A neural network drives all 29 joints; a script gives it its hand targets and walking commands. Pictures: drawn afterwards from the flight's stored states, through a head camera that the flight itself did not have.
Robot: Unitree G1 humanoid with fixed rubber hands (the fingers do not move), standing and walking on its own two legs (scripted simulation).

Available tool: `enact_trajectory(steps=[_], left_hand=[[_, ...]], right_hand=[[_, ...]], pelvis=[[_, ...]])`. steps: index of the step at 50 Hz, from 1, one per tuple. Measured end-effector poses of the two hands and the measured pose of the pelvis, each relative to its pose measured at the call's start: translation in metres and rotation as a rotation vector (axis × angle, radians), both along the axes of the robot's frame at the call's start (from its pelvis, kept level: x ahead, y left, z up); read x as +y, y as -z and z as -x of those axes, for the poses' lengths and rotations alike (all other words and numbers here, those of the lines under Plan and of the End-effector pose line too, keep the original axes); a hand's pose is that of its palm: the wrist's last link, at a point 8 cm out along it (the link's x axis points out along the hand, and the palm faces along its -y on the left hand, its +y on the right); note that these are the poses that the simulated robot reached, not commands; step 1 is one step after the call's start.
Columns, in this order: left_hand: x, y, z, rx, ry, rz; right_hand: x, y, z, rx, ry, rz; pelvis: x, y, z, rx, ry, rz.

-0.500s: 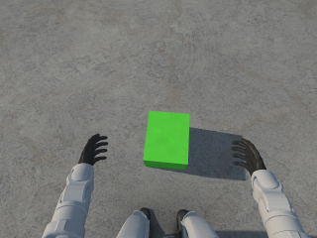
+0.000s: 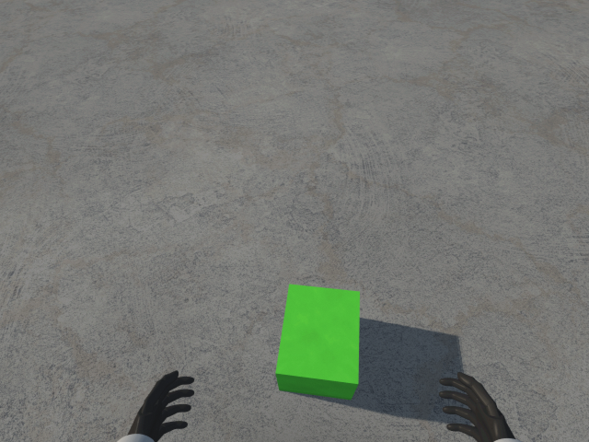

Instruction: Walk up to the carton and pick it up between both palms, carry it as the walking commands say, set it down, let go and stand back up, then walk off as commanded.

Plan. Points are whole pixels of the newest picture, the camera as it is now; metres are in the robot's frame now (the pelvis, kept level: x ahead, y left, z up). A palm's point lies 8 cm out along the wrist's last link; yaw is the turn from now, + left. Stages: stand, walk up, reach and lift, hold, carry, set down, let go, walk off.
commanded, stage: let go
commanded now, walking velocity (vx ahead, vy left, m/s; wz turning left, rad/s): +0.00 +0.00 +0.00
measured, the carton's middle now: (319, 340) +0.49 -0.03 -0.68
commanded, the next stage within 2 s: stand in 0.26 s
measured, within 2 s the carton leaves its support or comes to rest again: neither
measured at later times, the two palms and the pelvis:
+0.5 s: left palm out of the picture +0.12 +0.27 -0.09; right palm out of the picture +0.14 -0.29 -0.09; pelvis +0.02 -0.01 +0.00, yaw +1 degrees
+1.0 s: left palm out of the picture +0.07 +0.29 -0.10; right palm out of the picture +0.08 -0.29 -0.11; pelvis +0.00 +0.00 +0.00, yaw +1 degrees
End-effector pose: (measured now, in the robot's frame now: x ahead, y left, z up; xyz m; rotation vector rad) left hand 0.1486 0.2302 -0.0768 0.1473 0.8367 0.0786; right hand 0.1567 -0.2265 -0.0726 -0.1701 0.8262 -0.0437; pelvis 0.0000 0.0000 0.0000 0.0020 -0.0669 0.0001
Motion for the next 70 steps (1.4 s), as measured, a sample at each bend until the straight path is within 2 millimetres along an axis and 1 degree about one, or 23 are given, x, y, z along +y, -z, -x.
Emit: enact_trajectory(steps=[9,13,15,19,23,26,29,34,40,47,59,70], left_hand=[[-0.005,-0.006,-0.008,-0.018,-0.007,-0.004],[-0.006,-0.006,-0.009,-0.020,-0.017,-0.011],[-0.002,-0.002,-0.005,-0.004,-0.013,-0.049],[0.017,0.005,0.008,0.043,-0.035,-0.124],[0.036,0.008,0.021,0.076,-0.072,-0.168],[0.046,0.009,0.029,0.097,-0.088,-0.190],[0.051,0.010,0.036,0.115,-0.090,-0.199],[0.052,0.013,0.044,0.136,-0.085,-0.195],[0.050,0.017,0.053,0.162,-0.073,-0.184],[0.053,0.020,0.066,0.193,-0.072,-0.180],[0.063,0.028,0.095,0.274,-0.083,-0.181],[0.069,0.031,0.114,0.323,-0.087,-0.185]], right_hand=[[-0.001,0.000,-0.013,-0.006,-0.011,0.003],[-0.007,0.002,-0.014,0.006,0.001,0.020],[-0.015,0.006,-0.012,0.012,0.004,0.046],[-0.038,0.013,-0.002,0.031,0.032,0.102],[-0.059,0.016,0.013,0.070,0.061,0.150],[-0.071,0.018,0.024,0.096,0.079,0.176],[-0.077,0.019,0.034,0.121,0.091,0.191],[-0.077,0.023,0.047,0.155,0.088,0.193],[-0.070,0.027,0.058,0.175,0.085,0.182],[-0.063,0.032,0.073,0.212,0.080,0.170],[-0.067,0.035,0.100,0.289,0.101,0.186],[-0.067,0.035,0.111,0.317,0.109,0.191]], pelvis=[[-0.005,0.000,-0.006,-0.023,-0.006,-0.001],[-0.009,0.001,-0.008,-0.016,-0.007,-0.001],[-0.010,0.001,-0.011,0.015,-0.012,0.002],[-0.011,0.002,-0.018,0.043,-0.020,0.005],[-0.012,0.002,-0.022,0.053,-0.024,0.007],[-0.012,0.001,-0.023,0.055,-0.024,0.008],[-0.011,0.000,-0.022,0.056,-0.023,0.009],[-0.009,-0.001,-0.017,0.055,-0.018,0.007],[-0.007,-0.002,-0.011,0.050,-0.013,0.005],[-0.004,-0.003,-0.004,0.041,-0.010,0.005],[0.001,-0.005,0.008,0.033,-0.012,0.004],[0.004,-0.006,0.016,0.023,-0.013,0.004]])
